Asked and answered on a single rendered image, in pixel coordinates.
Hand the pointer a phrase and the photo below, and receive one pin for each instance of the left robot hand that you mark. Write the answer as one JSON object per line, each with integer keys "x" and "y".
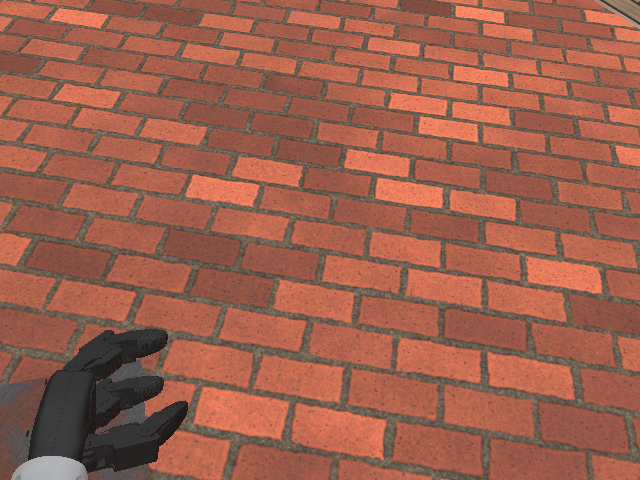
{"x": 73, "y": 406}

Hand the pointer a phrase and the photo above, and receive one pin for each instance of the robot left forearm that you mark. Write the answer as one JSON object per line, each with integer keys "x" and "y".
{"x": 51, "y": 468}

